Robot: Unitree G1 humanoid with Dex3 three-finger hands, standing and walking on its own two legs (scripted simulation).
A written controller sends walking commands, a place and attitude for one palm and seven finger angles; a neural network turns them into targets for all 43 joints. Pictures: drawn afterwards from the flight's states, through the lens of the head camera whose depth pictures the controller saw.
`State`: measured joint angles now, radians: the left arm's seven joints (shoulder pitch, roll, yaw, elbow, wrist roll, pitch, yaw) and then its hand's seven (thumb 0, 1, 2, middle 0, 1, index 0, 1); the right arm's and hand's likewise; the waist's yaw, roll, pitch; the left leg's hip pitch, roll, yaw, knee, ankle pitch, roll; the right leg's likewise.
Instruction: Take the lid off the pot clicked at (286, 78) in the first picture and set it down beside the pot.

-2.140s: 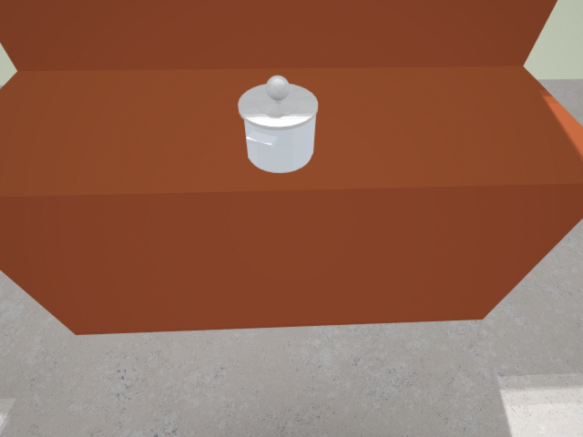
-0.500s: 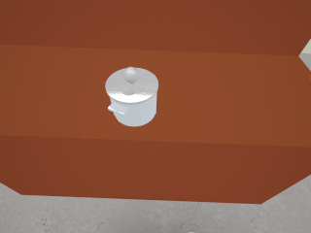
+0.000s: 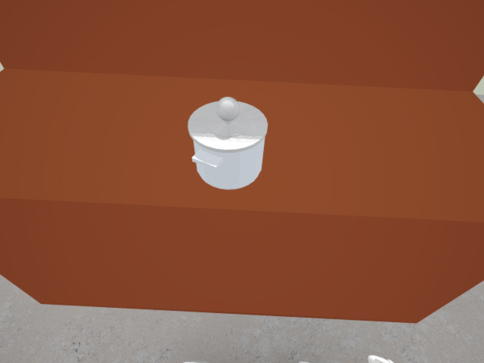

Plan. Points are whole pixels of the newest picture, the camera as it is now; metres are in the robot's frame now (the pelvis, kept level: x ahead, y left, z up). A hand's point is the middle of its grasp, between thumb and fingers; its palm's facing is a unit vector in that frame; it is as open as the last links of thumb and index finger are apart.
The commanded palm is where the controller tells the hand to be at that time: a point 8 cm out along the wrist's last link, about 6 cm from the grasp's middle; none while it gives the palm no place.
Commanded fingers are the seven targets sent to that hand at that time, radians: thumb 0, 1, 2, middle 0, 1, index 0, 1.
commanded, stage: come to a stop and stand still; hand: left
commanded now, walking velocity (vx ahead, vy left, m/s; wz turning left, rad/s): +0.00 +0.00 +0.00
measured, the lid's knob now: (227, 109) +0.52 +0.08 +0.15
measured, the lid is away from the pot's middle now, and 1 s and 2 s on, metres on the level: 0.00 0.00 0.00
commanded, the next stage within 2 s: look again from close up in 0.68 s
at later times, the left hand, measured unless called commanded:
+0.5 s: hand out of the picture -0.01 +0.24 -0.15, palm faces -0.02 -0.98 -0.21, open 7.4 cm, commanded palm none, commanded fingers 0.00 0.90 0.90 -0.20 -0.30 -0.20 -0.30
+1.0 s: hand out of the picture -0.09 +0.23 -0.15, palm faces +0.02 -0.98 -0.18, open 7.3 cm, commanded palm none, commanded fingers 0.00 0.90 0.90 -0.20 -0.30 -0.20 -0.30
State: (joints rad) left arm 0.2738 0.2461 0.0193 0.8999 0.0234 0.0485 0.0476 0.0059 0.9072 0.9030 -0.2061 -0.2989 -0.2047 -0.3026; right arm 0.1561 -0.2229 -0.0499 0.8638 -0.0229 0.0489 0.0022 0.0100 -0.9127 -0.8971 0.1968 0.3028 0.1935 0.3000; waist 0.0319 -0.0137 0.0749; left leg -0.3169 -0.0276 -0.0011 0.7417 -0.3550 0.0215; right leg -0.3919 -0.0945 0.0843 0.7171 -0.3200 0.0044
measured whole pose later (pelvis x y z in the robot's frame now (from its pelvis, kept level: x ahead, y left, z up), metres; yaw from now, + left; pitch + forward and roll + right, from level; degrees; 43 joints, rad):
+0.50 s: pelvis -0.03 +0.07 +0.02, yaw -2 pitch -3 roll -1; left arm 0.34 0.17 -0.01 0.98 0.02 0.01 0.04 0.01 0.91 0.90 -0.20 -0.30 -0.20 -0.30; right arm 0.28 -0.19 -0.03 0.98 -0.02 0.02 -0.01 0.01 -0.92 -0.90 0.20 0.30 0.20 0.30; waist -0.01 0.02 0.02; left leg -0.29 -0.08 0.07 0.53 -0.20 0.11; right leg -0.32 -0.05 0.10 0.54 -0.24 -0.02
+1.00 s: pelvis -0.05 +0.06 +0.02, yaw -2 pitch -3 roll +0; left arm 0.40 0.13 0.00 1.10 0.03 0.00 0.03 0.00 0.91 0.90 -0.20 -0.30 -0.20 -0.30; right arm 0.27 -0.16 -0.04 1.08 -0.02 0.01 -0.01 0.01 -0.92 -0.90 0.20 0.30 0.20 0.30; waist 0.01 0.02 0.02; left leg -0.27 -0.09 0.06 0.46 -0.15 0.09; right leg -0.30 -0.05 0.11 0.50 -0.24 0.00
